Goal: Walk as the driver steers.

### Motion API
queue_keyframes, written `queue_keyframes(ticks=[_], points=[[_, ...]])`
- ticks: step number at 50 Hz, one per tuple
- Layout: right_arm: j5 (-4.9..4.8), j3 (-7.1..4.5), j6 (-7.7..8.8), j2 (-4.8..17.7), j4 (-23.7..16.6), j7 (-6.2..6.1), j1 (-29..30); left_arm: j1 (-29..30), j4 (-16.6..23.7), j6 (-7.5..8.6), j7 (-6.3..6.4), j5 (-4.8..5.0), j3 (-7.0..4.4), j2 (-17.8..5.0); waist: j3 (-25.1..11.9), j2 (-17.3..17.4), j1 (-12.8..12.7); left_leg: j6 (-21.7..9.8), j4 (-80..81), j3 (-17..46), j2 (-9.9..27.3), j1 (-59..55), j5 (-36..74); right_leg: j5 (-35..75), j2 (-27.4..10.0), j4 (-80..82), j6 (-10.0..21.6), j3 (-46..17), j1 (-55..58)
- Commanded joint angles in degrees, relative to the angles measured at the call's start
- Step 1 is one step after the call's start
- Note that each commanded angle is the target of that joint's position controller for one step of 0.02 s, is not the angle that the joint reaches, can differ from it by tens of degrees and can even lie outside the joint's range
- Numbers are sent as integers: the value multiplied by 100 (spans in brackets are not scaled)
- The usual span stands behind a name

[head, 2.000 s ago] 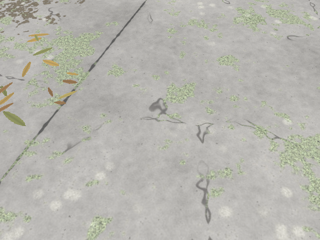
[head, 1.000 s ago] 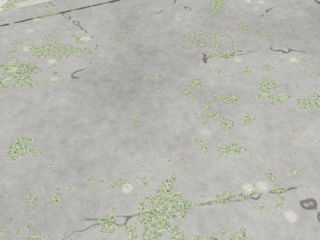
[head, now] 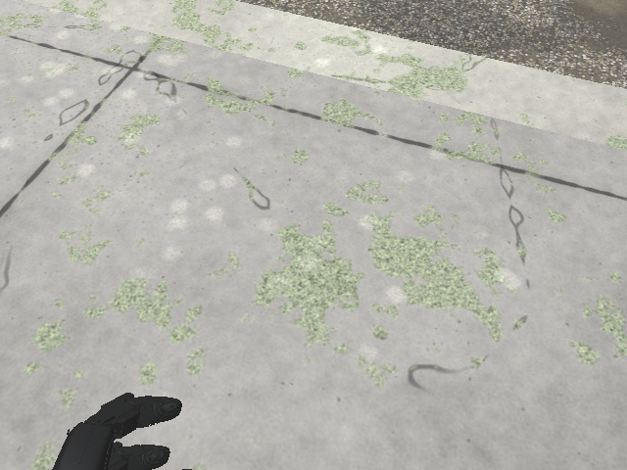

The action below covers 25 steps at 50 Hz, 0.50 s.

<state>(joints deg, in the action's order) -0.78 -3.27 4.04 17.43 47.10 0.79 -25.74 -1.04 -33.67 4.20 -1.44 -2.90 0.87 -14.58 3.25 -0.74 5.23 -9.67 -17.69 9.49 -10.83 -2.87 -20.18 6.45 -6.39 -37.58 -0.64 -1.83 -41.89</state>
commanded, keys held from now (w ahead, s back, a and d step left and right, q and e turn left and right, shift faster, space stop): e+shift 0.98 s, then q+shift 0.02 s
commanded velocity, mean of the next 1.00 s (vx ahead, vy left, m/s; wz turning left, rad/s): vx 0.16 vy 0.00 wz -0.69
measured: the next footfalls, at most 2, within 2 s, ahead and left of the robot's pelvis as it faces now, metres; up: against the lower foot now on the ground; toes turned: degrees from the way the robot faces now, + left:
right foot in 0.08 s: +0.33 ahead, -0.13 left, +0.00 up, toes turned +1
left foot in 0.62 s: +0.46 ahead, +0.02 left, +0.00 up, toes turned -34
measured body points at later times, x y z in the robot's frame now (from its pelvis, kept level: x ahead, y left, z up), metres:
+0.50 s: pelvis +0.26 -0.05 +0.01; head +0.30 -0.08 +0.45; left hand +0.44 +0.22 -0.08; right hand +0.42 -0.35 -0.07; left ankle +0.43 +0.08 -0.69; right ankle +0.29 -0.13 -0.73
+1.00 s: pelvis +0.33 -0.04 +0.01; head +0.37 -0.08 +0.46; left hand +0.65 +0.03 -0.08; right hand +0.24 -0.35 -0.09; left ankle +0.43 +0.04 -0.73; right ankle +0.25 -0.16 -0.69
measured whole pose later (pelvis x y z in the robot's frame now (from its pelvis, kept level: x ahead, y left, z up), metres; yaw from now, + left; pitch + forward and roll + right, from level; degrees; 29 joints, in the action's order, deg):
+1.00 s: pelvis +0.33 -0.04 +0.01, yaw -45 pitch +2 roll +1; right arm 0.6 -3.9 -0.6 16.1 40.1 -1.7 -7.5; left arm -10.1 -32.5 -4.2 -0.3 1.3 -4.2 -17.8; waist 4.1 -1.4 1.1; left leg 0.1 -24.0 -10.1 3.9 14.0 -11.4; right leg -18.6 -5.6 -50.9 -4.9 0.5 -29.2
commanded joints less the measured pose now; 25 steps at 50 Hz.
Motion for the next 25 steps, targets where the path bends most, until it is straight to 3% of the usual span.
queue_keyframes(ticks=[1, 2, 3, 4, 5, 6, 7, 8, 9, 10, 11, 14, 16, 18, 21, 23, 25], points=[[26, -146, 170, 761, -52, -70, -273, 41, 131, 118, 23, 25, -69, -331, -110, 383, 37, 113, 104, 304, 1164, 617, 5496, 759, 740, 840, 363, 712, 1808], [-65, -88, 80, 520, -25, -200, -365, 202, 294, 343, 60, 385, -359, -809, -437, 409, -115, 260, -584, 533, 1438, 70, 5491, 560, 952, 1062, 378, 458, 1970], [52, -121, -1, 812, -47, -256, -103, -433, 108, 433, 56, 462, -457, -1009, -828, 578, -581, 359, -1200, 338, 1504, -451, 6075, 617, 1050, 1185, 419, 533, 2172], [164, -160, -64, 977, -201, -253, 461, -1409, -224, 477, 57, 449, -501, -1065, -1174, 747, -1145, 531, -2297, 3, 1393, -290, 6332, 1213, 970, 1455, 509, 532, 3031], [349, -74, -76, 727, -424, -245, 876, -2625, -593, 432, 72, 370, -479, -1155, -1864, 269, -1603, 748, -4265, -229, 1031, 693, 4571, 2688, 283, 981, 729, -139, 4678], [296, 130, -61, -148, -257, -148, -685, -2609, -741, 433, -44, 122, -450, -1360, -2712, -1827, -617, 1337, -6821, -163, 151, 3278, -1686, 4237, -1420, 301, 2139, -2816, 7136], [137, 156, -15, 345, -175, -34, -927, -2490, -557, 382, -82, 156, -542, -1169, -3426, -1189, -895, 1231, -7230, 248, 342, 3689, -1250, 3030, -1458, 1019, 2294, -3988, 7353], [9, 63, 18, 724, -501, -35, 93, -1769, -267, 306, -28, 254, -556, -1076, -2482, -598, -949, 1195, -6998, 233, 675, 4032, -788, 1856, -1225, 1289, 2095, -3431, 6467], [123, 47, 44, 828, -774, -76, 935, -1241, -136, 190, -4, 365, -531, -980, -1583, 336, -848, 1134, -6584, -39, 813, 4014, -484, 1255, -831, 1610, 1810, -2915, 5168], [180, 37, 24, 770, -932, -110, 1246, -1098, -68, 142, 17, 371, -515, -1033, -1014, 596, -670, 1171, -6424, -148, 835, 4043, -404, 1350, -690, 1831, 1809, -2757, 4228], [230, 42, -26, 678, -1051, -125, 1187, -1114, -79, 126, 31, 325, -551, -1124, -828, 532, -442, 1175, -6106, -102, 927, 3787, -332, 1460, -478, 2004, 1798, -2581, 3601], [246, 111, -135, 376, -1078, -252, 966, -1001, -100, 57, 46, 320, -553, -1030, -744, 54, -172, 1304, -4788, -233, 1009, 3407, -288, 2051, 9, 1984, 1670, -1901, 2608], [242, 142, -183, 286, -1188, -321, 1243, -1116, -135, -60, 144, 319, -628, -1230, -1028, -85, -204, 1452, -4092, -318, 829, 3215, -1, 2380, 142, 1832, 1636, -1843, 2394], [192, 117, -257, 354, -1229, -354, 1481, -1179, -107, -215, 252, 397, -688, -1361, -1323, -192, -249, 1528, -3708, -193, 718, 3175, 547, 1676, 222, 1713, 1427, -2010, 2457], [118, 87, -312, 392, -1375, -352, 2103, -1206, -11, -444, 407, 505, -712, -1337, -1190, -431, -452, 1503, -3056, 40, 624, 3427, 980, -480, 380, 1742, 1058, -2447, 2637], [92, 72, -255, 390, -1454, -318, 2475, -1300, 33, -552, 475, 472, -738, -1307, -951, -649, -612, 1458, -2578, 137, 582, 3540, 1001, -1286, 420, 1751, 988, -2727, 2813], [81, 45, -139, 410, -1491, -270, 2712, -1405, 78, -619, 504, 428, -776, -1289, -851, -812, -739, 1409, -2102, 190, 533, 3466, 928, -1252, 402, 1622, 981, -2969, 3083]])
Velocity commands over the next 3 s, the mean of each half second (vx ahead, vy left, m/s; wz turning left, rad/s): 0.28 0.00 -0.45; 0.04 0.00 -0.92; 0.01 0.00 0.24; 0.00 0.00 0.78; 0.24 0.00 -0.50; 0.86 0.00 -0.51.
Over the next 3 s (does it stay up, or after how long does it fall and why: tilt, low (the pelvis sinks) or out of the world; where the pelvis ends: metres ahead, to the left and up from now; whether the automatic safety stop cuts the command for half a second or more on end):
stays up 0.68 -0.38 0.00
